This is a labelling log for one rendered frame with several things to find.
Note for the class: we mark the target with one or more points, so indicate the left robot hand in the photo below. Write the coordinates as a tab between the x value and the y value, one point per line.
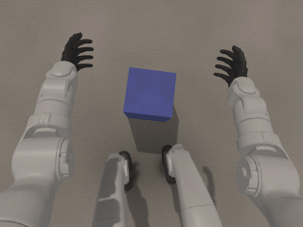
71	51

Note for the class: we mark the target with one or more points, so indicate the right robot forearm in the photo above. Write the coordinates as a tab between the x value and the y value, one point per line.
252	121

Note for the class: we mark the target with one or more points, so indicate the right robot thigh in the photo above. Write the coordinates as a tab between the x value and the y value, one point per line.
197	207

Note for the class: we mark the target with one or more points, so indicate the carton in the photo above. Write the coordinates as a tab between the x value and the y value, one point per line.
149	94

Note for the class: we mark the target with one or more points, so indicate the left robot foot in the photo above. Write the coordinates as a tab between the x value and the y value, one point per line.
128	186

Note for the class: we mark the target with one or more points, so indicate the right robot hand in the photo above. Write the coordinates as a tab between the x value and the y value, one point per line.
238	65

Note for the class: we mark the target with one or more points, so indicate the robot right upper arm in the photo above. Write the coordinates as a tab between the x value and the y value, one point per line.
272	185

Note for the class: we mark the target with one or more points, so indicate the robot left upper arm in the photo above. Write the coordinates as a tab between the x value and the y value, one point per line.
40	165

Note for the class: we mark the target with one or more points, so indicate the left robot forearm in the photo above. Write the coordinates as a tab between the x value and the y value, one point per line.
54	106

